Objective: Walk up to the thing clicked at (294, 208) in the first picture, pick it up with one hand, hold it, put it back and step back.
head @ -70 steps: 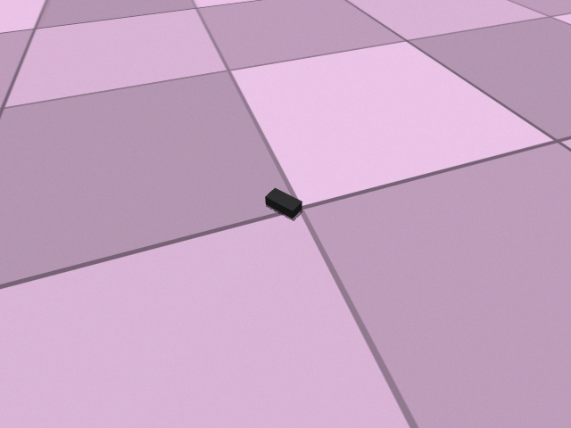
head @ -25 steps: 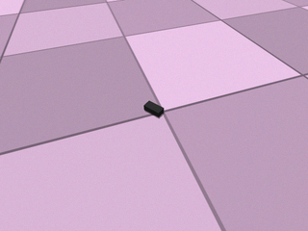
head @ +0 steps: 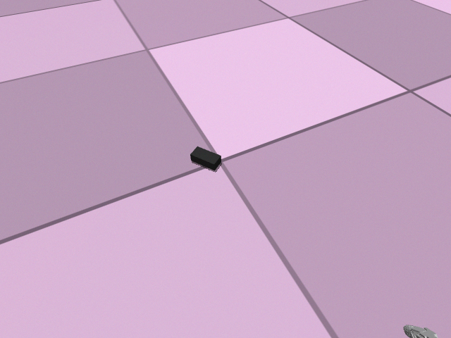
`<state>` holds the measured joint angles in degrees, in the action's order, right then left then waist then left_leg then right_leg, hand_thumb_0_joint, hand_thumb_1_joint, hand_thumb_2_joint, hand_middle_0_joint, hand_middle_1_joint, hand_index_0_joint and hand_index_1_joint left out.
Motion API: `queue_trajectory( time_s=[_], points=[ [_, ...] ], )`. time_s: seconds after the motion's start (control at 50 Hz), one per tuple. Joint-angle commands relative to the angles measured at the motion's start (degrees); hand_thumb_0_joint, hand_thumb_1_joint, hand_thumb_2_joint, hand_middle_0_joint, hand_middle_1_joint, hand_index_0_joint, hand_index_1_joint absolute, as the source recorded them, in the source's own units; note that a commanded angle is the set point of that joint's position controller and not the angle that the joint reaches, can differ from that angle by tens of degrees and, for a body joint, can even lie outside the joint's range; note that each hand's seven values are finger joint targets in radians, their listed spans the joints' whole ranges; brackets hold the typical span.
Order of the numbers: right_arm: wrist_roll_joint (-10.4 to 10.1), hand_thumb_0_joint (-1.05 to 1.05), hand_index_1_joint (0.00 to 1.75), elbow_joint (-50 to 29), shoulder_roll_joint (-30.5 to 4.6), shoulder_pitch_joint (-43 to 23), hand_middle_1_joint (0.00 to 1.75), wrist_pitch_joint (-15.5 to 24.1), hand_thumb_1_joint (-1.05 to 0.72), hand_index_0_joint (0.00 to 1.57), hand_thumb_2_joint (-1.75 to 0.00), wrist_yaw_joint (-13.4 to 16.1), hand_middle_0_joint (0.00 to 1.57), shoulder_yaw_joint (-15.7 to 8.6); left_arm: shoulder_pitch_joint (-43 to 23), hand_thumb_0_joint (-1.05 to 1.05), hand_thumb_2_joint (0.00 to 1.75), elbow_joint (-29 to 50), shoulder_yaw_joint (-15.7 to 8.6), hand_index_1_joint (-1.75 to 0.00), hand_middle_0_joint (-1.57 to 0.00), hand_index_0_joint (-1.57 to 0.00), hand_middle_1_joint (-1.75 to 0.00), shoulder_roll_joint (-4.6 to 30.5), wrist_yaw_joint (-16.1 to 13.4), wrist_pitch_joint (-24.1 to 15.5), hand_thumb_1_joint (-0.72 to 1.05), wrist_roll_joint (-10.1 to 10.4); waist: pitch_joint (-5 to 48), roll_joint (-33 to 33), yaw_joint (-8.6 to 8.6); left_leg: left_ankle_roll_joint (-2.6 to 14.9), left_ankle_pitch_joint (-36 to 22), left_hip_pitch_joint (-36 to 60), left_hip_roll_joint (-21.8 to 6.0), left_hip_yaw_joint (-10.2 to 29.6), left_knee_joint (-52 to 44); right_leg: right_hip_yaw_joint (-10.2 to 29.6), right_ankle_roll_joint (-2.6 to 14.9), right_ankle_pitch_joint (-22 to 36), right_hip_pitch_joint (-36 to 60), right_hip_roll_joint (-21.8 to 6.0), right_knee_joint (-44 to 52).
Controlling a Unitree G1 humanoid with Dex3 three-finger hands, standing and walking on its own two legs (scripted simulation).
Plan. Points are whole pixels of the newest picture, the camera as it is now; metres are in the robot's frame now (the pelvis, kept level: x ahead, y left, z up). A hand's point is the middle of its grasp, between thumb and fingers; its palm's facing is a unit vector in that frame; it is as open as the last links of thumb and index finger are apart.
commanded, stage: walk up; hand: left
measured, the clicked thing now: (205, 158) +1.21 +0.17 -0.74
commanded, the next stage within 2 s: none
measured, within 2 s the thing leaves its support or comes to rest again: neither
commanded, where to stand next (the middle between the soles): +0.75 +0.16 m, yaw -31 degrees
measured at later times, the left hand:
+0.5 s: hand (124, 237) +0.37 +0.27 -0.11, palm faces -0.20 -0.87 -0.45, open 7.3 cm
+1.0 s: hand (108, 177) +0.57 +0.37 -0.14, palm faces -0.40 -0.81 -0.44, open 7.4 cm
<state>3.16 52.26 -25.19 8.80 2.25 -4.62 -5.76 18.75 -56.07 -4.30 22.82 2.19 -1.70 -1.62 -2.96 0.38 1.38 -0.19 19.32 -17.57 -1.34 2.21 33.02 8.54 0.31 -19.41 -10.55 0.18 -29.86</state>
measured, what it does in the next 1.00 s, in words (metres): walks ahead, turning right: right foot, then left foot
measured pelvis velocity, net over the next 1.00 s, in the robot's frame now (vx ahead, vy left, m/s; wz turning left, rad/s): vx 0.40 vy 0.12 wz -0.37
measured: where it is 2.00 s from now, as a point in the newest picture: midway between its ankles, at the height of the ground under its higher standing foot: (188, 237)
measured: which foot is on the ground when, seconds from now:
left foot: down 0.00-0.36, up 0.38-0.74, down 0.76-1.00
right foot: down 0.00-0.00, up 0.02-0.34, down 0.36-0.78, up 0.80-1.00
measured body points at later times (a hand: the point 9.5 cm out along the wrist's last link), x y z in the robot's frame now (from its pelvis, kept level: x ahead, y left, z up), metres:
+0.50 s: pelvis +0.18 +0.03 -0.01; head +0.18 +0.00 +0.44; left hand +0.38 +0.31 -0.08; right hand +0.15 -0.28 -0.15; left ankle +0.16 +0.16 -0.67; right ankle +0.22 -0.09 -0.73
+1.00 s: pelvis +0.40 +0.12 -0.01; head +0.43 +0.12 +0.44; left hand +0.59 +0.41 -0.11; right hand +0.30 -0.19 -0.11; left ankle +0.44 +0.22 -0.73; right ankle +0.40 +0.00 -0.69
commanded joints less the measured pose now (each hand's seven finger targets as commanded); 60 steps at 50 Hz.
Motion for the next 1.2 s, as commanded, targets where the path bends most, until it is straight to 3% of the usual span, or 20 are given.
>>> queue_trajectory(
  time_s=[0.0, 0.1, 0.24, 0.3, 0.32, 0.34, 0.36, 0.48, 0.64, 0.72, 0.74, 0.76, 0.78, 0.88, 0.96, 1.06, 1.1, 1.12, 1.14, 1.18],
  points=[
    [0.2, 0.0, 0.3, -4.8, -18.9, 7.6, 0.3, 1.5, -0.9, 0.2, -0.9, 1.7, 0.2, -5.9, -8.9, 0.0, 0.9, 9.7, -0.8, -0.3, -0.2, -0.2, -0.3, 9.9, -2.4, -2.0, 0.9, 0.6, 2.3, 17.4, -9.12, 12.08, 27.1, 23.5, -24.0, 34.8, -26.7, -4.8, 1.78, -13.7, -37.8, 2.0, -32.0],
    [-1.3, 0.0, 0.3, -6.9, -11.2, 2.4, 0.3, 2.0, -0.9, 0.2, -0.9, 1.7, 0.2, -3.1, -2.7, 0.0, 0.9, 4.7, -1.5, -0.3, -0.2, -0.2, -0.3, 13.0, -0.2, -2.8, 0.9, 1.8, -1.8, 9.5, -4.27, 10.7, 6.5, 15.5, -12.3, 9.0, -22.9, -7.8, 0.24, -0.2, -25.3, -4.9, -22.0],
    [-1.2, 0.0, 0.3, -8.9, -12.0, 6.7, 0.3, 0.9, -0.9, 0.2, -0.9, 1.2, 0.2, -3.2, -9.5, 0.0, 0.9, 8.7, -1.3, -0.3, -0.2, -0.2, -0.3, 10.4, 0.1, -2.9, 0.9, 1.7, -1.6, 7.5, -5.31, 9.11, -18.4, 13.6, -11.9, -1.5, -16.3, -13.8, 1.95, 7.2, -13.6, -2.4, -6.6],
    [-1.9, 0.0, 0.3, -11.4, -10.7, 4.0, 0.3, 0.2, -0.9, 0.2, -0.9, 1.2, 0.2, -2.4, 1.3, 0.0, 0.9, 5.9, -2.7, -0.3, -0.2, -0.2, -0.3, 11.6, -1.1, -2.9, 0.9, 1.7, 4.4, 0.8, 1.93, 6.07, -26.0, 3.5, -8.4, -7.4, 1.1, -15.8, 3.67, 12.7, 9.5, 0.7, -0.7],
    [-1.8, 0.0, 0.3, -12.3, -8.0, 5.6, 0.3, 0.3, -0.9, 0.2, -0.9, 1.1, 0.2, -1.2, 7.9, 0.0, 0.9, 4.6, -4.3, -0.3, -0.2, -0.2, -0.3, 15.0, -1.9, -3.3, 0.9, 1.5, 8.1, -6.3, 5.3, 4.13, -17.5, -5.2, -4.5, -9.5, 14.0, -8.9, 4.88, 6.8, 20.8, -3.4, 1.6],
    [-1.6, 0.0, 0.3, -13.1, -4.6, 10.0, 0.3, 0.2, -0.9, 0.2, -0.9, 1.1, 0.2, 0.1, 11.4, 0.0, 0.9, 5.7, -5.8, -0.3, -0.2, -0.2, -0.3, 20.8, -2.8, -3.8, 0.9, 1.2, 11.0, -19.3, 4.93, 1.83, 11.9, -18.0, 2.7, -8.2, 29.4, 18.7, 10.41, -2.4, 27.6, -19.5, 7.9],
    [-1.5, 0.0, 0.3, -12.1, -10.9, 10.2, 0.3, -0.8, -0.9, 0.2, -0.9, 1.2, 0.2, -1.1, 7.3, 0.0, 0.9, 7.9, -5.3, -0.3, -0.2, -0.2, -0.3, 21.7, -3.2, -3.6, 0.9, 1.9, 10.0, -8.5, 4.06, 1.33, 13.5, -20.1, 0.2, 1.8, 35.2, 32.7, 16.45, -16.8, 21.1, -25.0, 14.1],
    [-0.8, 0.0, 0.3, -8.2, -11.1, 13.6, 0.3, -1.9, -0.9, 0.2, -0.9, 0.3, 0.2, -2.1, -3.8, 0.0, 0.9, 11.6, -3.7, -0.3, -0.2, -0.2, -0.3, 17.3, -3.5, -4.7, 0.9, 2.0, -2.6, -4.9, -3.04, 0.07, 0.7, -13.4, -7.0, 3.0, 29.5, 9.2, 12.4, -6.7, -5.6, -14.7, 14.7],
    [0.1, 0.0, 0.3, -11.9, -10.1, 6.5, 0.3, -1.7, -0.9, 0.2, -0.9, -2.0, 0.2, -3.7, -1.9, 0.0, 0.9, 11.9, -4.9, -0.3, -0.2, -0.2, -0.3, 20.5, -3.8, -5.7, 0.9, 0.7, -2.7, -7.4, -2.03, -0.13, -5.1, -8.7, -7.1, -2.3, 14.0, 4.5, 10.84, -11.5, -14.1, -12.0, 11.2],
    [0.2, 0.0, 0.3, -9.0, -11.9, 18.2, 0.3, -1.0, -0.9, 0.2, -0.9, -1.4, 0.2, -5.6, -6.9, 0.0, 0.9, 12.3, -3.6, -0.3, -0.2, -0.2, -0.3, 18.1, -4.4, -4.9, 0.9, -0.1, 0.8, -1.8, -10.64, 1.09, -0.8, 13.2, -2.2, -7.2, 6.2, -0.6, 7.15, -8.8, -25.7, -9.1, -4.5],
    [0.8, 0.0, 0.3, -7.4, -14.6, 24.3, 0.3, -0.6, -0.9, 0.2, -0.9, -0.7, 0.2, -6.6, -4.4, 0.0, 0.9, 11.8, -2.3, -0.3, -0.2, -0.2, -0.3, 13.6, -4.5, -4.4, 0.9, -0.3, 2.7, 9.8, -13.42, 2.18, 8.4, 18.5, -3.8, -0.2, -1.0, -4.0, 4.78, -6.0, -29.0, -4.5, -23.4],
    [0.9, 0.0, 0.3, -9.5, -19.2, 22.2, 0.3, 0.1, -0.9, 0.2, -0.9, -0.1, 0.2, -7.1, -1.0, 0.0, 0.9, 12.2, -0.5, -0.3, -0.2, -0.2, -0.3, 8.5, -4.7, -4.3, 0.9, 1.1, 1.2, 25.4, -11.33, 5.63, 21.9, 17.9, -18.5, 25.5, -16.7, -9.0, 2.35, -13.4, -39.0, 4.8, -39.4],
    [-1.0, 0.0, 0.3, -11.0, -21.9, 15.7, 0.3, 0.1, -0.9, 0.2, -0.9, 0.2, 0.2, -7.4, -0.2, 0.0, 0.9, 11.1, -0.9, -0.3, -0.2, -0.2, -0.3, 13.4, -5.8, -4.2, 0.9, 1.8, 1.2, 21.2, -8.39, 12.67, 28.3, 11.7, -23.9, 37.7, -23.1, -5.1, 3.89, -13.5, -37.4, 1.1, -45.4],
    [-1.5, 0.0, 0.3, -11.7, -14.0, 10.3, 0.3, 0.6, -0.9, 0.2, -0.9, 1.3, 0.2, -3.9, 2.9, 0.0, 0.9, 5.5, -1.7, -0.3, -0.2, -0.2, -0.3, 15.5, -3.9, -4.6, 0.9, 2.7, 0.5, 12.0, -4.1, 11.91, 1.4, 7.7, -14.2, 9.6, -13.5, -7.3, 1.97, -2.5, -26.9, -4.3, -32.2],
    [-0.7, 0.0, 0.3, -12.3, -14.0, 11.8, 0.3, 0.3, -0.9, 0.2, -0.9, 1.3, 0.2, -3.3, -1.3, 0.0, 0.9, 8.5, -1.5, -0.3, -0.2, -0.2, -0.3, 13.3, -3.4, -4.2, 0.9, 2.4, 0.1, 11.1, -4.87, 15.56, -12.1, 7.6, -16.8, 5.4, -12.8, -11.1, 1.38, -3.3, -21.4, -4.3, -20.9],
    [-0.7, 0.0, 0.3, -14.8, -12.5, 8.1, 0.3, -1.3, -0.9, 0.2, -0.9, 1.0, 0.2, -2.4, 3.2, 0.0, 0.9, 8.0, -2.1, -0.3, -0.2, -0.2, -0.3, 11.9, -3.8, -4.5, 0.9, 2.2, 2.3, 5.6, -1.41, 10.88, -15.4, 1.2, -11.5, -3.2, -2.7, -15.8, 2.28, 7.7, -4.3, 0.5, -5.8],
    [-1.6, 0.0, 0.3, -16.4, -8.2, 8.5, 0.3, -1.2, -0.9, 0.2, -0.9, 0.9, 0.2, -0.7, 13.5, 0.0, 0.9, 6.6, -4.7, -0.3, -0.2, -0.2, -0.3, 17.4, -5.2, -4.8, 0.9, 1.6, 7.7, -6.1, 5.0, 4.98, -14.5, -9.6, -5.6, -8.2, 18.2, -4.4, 4.88, 5.2, 14.3, -4.6, 4.1],
    [-1.6, 0.0, 0.3, -17.1, -5.3, 11.4, 0.3, -1.5, -0.9, 0.2, -0.9, 1.0, 0.2, 0.4, 14.5, 0.0, 0.9, 8.1, -5.6, -0.3, -0.2, -0.2, -0.3, 21.9, -5.9, -5.2, 0.9, 1.2, 8.4, -16.1, 3.53, 2.1, 11.6, -22.1, 0.4, -6.1, 29.9, 22.9, 9.52, 4.4, 19.8, -21.3, 9.3],
    [-1.1, 0.0, 0.3, -16.5, -11.5, 11.1, 0.3, -2.7, -0.9, 0.2, -0.9, 1.3, 0.2, -1.3, 10.1, 0.0, 0.9, 10.3, -5.2, -0.3, -0.2, -0.2, -0.3, 22.6, -6.2, -4.8, 0.9, 1.8, 7.4, -5.2, 2.37, 0.88, 14.3, -24.5, -1.7, 1.8, 36.4, 31.7, 16.68, -4.3, 15.4, -26.4, 11.0],
    [-1.0, 0.0, 0.3, -15.4, -13.2, 8.3, 0.3, -3.3, -0.9, 0.2, -0.9, 1.7, 0.2, -2.2, 5.5, 0.0, 0.9, 11.5, -4.8, -0.3, -0.2, -0.2, -0.3, 21.2, -6.5, -4.6, 0.9, 2.3, 0.7, -1.8, 1.09, 0.55, 10.3, -25.6, -5.7, 4.7, 38.6, 24.5, 18.05, -5.6, 5.7, -23.8, 10.8]
  ],
)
